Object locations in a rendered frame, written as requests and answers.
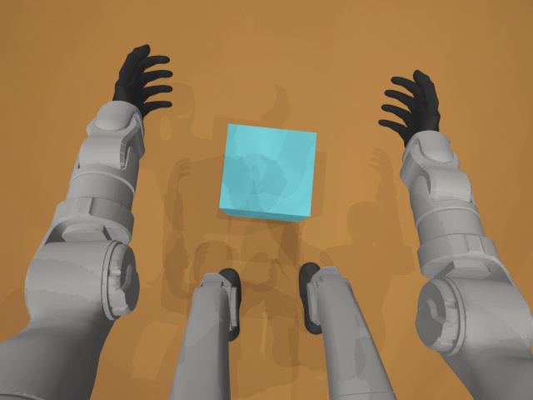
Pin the carton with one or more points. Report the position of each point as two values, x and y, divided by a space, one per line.
268 173

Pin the robot left forearm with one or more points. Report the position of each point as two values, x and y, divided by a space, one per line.
103 183

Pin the robot right hand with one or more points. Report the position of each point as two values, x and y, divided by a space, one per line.
424 113

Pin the robot right shin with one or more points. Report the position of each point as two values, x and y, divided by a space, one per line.
330 270

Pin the robot left hand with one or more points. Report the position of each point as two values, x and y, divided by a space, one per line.
130 87

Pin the robot right thigh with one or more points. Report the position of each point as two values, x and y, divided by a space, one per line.
354 367

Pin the left robot upper arm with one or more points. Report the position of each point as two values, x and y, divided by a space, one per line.
76 291

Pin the robot right forearm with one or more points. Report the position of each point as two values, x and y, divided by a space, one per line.
451 236

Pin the right robot upper arm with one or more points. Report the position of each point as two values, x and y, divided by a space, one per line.
483 331

